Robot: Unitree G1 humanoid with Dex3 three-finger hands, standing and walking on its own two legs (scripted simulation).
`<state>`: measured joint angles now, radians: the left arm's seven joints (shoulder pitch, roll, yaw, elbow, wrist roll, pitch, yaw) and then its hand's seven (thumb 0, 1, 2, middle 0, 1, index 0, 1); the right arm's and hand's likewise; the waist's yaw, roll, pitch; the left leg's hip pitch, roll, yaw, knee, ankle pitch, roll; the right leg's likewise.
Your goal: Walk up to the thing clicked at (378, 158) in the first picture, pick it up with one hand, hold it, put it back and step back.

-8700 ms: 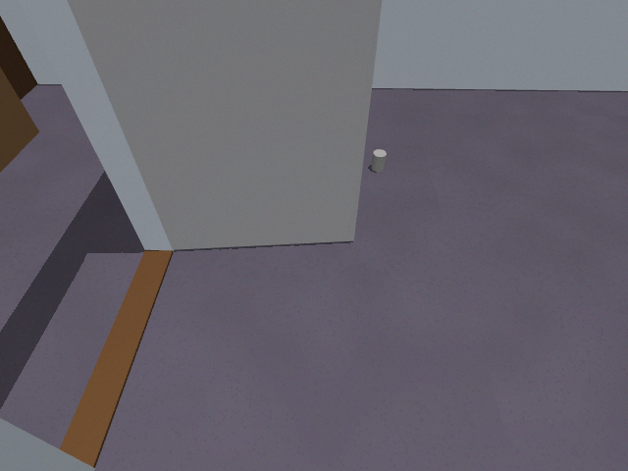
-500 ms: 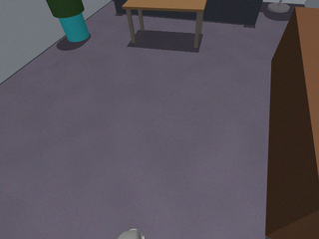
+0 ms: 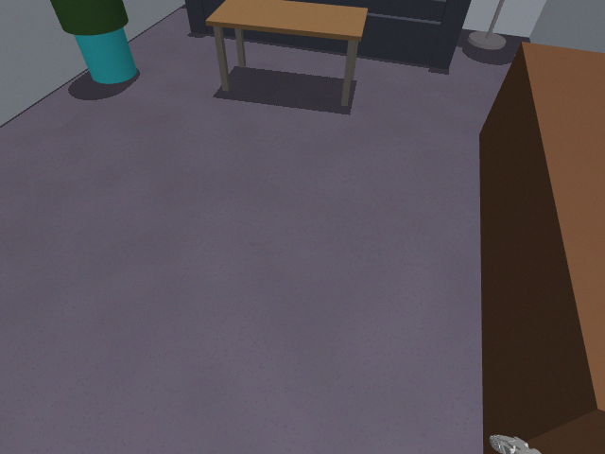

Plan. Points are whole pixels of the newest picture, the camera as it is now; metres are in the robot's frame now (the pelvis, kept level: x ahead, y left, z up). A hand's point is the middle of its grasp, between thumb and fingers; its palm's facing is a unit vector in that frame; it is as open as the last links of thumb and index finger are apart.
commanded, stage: walk up
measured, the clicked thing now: out of the picture +0.19 +1.29 -0.72
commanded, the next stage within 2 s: stand in 0.20 s
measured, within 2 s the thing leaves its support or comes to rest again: neither
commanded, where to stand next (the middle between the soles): +0.07 -0.01 m, yaw +2 degrees
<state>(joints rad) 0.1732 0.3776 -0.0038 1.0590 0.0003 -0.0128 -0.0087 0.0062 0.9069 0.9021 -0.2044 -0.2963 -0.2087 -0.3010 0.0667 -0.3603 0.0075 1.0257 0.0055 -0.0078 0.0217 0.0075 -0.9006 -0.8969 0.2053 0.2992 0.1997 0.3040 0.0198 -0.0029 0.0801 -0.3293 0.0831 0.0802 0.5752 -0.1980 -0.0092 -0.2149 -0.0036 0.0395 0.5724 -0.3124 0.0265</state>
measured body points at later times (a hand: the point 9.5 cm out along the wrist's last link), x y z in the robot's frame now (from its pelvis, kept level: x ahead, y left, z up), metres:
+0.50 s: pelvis +0.01 +0.00 +0.02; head +0.02 +0.00 +0.47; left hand +0.10 +0.30 -0.12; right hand +0.08 -0.31 -0.12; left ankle +0.07 +0.13 -0.73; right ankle +0.00 -0.14 -0.73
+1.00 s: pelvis +0.03 +0.01 +0.02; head +0.04 +0.01 +0.47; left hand +0.11 +0.31 -0.12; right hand +0.13 -0.29 -0.11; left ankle +0.07 +0.13 -0.73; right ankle +0.00 -0.14 -0.73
